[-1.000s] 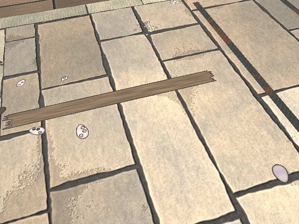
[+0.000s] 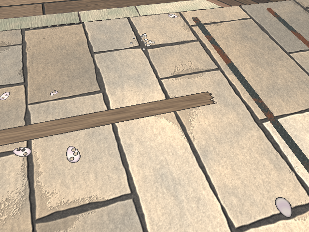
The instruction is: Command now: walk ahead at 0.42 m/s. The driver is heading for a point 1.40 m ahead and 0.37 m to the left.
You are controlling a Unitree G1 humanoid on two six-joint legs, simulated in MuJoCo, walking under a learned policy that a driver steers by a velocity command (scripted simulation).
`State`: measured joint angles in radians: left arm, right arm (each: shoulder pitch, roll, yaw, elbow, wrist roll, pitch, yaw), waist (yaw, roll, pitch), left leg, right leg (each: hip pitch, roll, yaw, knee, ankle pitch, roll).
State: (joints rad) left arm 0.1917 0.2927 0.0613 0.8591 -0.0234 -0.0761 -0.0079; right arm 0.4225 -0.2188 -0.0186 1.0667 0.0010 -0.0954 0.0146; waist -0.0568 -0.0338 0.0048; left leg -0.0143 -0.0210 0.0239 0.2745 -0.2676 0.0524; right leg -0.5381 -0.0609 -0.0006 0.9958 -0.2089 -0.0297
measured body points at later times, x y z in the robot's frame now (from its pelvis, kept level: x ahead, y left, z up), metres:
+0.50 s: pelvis +0.28 -0.05 +0.00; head +0.30 -0.05 +0.45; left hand +0.33 +0.22 -0.14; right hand +0.39 -0.32 -0.13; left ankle +0.31 +0.11 -0.67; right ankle +0.29 -0.13 -0.75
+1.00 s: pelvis +0.57 +0.03 +0.00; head +0.59 +0.04 +0.45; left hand +0.66 +0.31 -0.14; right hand +0.63 -0.24 -0.12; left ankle +0.59 +0.11 -0.75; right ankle +0.57 -0.14 -0.67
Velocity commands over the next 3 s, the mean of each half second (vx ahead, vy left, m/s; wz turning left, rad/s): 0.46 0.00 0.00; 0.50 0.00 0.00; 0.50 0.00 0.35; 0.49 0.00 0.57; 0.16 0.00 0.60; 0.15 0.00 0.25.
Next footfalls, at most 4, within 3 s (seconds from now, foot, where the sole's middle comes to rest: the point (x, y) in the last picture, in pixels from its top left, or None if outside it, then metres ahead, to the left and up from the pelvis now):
0.28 right None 0.33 -0.13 -0.78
0.80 left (118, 208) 0.63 0.11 -0.79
1.32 right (164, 152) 0.93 -0.11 -0.79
1.86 left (102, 125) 1.12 0.22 -0.79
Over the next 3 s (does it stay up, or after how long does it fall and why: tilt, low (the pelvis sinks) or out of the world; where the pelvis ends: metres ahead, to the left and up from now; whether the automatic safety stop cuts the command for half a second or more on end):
stays up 1.25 0.25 -0.01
